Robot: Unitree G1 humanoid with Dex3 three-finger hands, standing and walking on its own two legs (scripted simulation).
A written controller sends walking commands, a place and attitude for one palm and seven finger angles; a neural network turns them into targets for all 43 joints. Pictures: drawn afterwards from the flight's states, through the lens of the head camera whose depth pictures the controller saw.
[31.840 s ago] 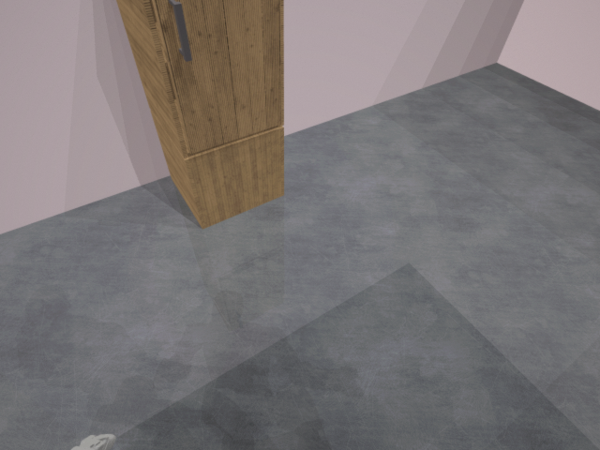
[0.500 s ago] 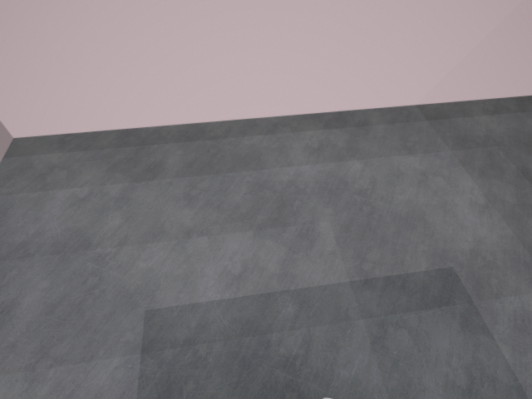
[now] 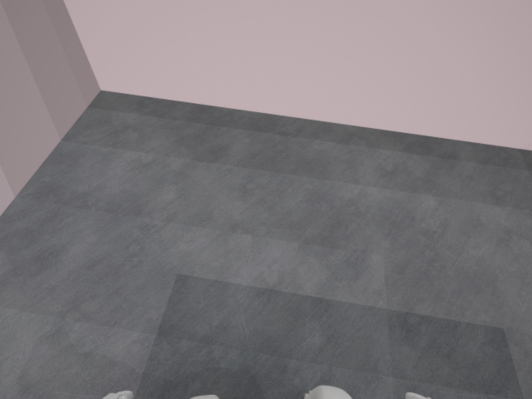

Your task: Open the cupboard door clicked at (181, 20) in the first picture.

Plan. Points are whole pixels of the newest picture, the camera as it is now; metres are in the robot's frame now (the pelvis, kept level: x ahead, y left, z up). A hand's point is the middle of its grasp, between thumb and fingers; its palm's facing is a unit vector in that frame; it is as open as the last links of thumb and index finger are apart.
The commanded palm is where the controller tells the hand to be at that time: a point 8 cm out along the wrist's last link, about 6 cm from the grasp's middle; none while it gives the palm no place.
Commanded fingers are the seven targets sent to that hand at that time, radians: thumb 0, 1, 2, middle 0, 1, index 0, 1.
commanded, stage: turn to face it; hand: left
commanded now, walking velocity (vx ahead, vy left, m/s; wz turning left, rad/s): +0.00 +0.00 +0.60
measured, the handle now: out of the picture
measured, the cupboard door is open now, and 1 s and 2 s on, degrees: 41 41 41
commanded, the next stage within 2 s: none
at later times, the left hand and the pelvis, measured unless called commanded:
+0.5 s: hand out of the picture +0.00 +0.13 -0.15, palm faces +0.36 -0.90 -0.24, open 7.4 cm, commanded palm none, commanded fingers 0.00 0.90 0.90 -0.20 -0.30 -0.20 -0.30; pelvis +0.04 -0.06 +0.01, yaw +20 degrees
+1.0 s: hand out of the picture +0.04 +0.17 -0.14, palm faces +0.56 -0.78 -0.28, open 7.4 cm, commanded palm none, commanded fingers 0.00 0.90 0.90 -0.20 -0.30 -0.20 -0.30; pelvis +0.06 -0.07 +0.00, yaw +36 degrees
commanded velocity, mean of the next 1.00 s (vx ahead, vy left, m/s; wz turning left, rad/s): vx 0.00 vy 0.00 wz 0.60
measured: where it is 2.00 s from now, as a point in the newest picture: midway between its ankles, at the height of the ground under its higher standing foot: outside the picture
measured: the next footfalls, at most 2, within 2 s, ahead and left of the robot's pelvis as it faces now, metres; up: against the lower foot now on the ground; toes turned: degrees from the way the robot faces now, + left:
right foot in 0.16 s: +0.08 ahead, -0.14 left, +0.00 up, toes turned +3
left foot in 0.60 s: +0.04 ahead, +0.07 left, +0.00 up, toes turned +31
